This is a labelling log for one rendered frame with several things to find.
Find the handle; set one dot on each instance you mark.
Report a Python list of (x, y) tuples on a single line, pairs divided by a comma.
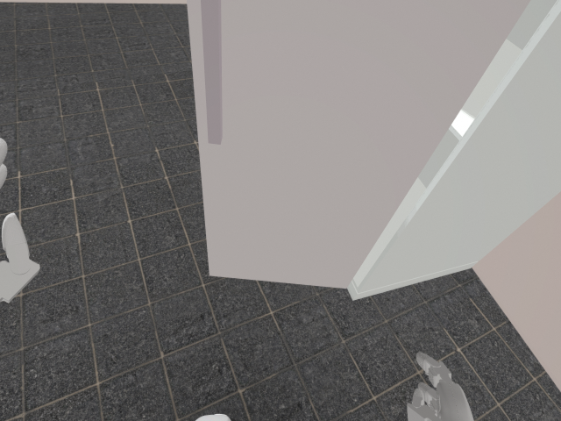
[(212, 54)]

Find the robot right hand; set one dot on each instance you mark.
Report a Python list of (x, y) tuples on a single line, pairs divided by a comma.
[(448, 403)]

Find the fridge door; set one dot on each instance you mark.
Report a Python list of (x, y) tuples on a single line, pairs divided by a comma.
[(331, 109)]

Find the robot left hand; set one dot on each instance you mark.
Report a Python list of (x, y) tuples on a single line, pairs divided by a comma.
[(20, 270)]

